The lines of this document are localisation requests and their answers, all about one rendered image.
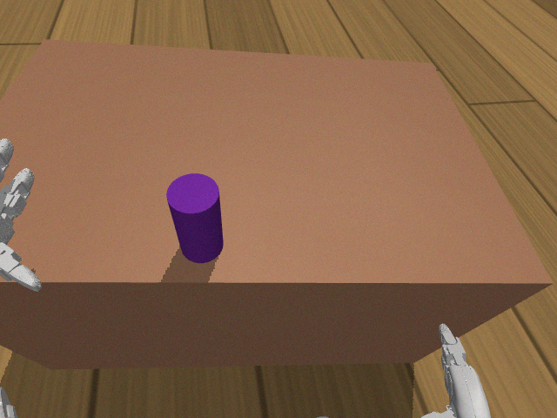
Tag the can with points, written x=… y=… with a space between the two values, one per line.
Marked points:
x=195 y=209

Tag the left robot hand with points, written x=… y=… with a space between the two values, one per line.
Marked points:
x=12 y=202

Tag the left robot arm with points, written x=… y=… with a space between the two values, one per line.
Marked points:
x=6 y=410

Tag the right robot hand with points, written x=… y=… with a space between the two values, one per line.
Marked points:
x=466 y=395

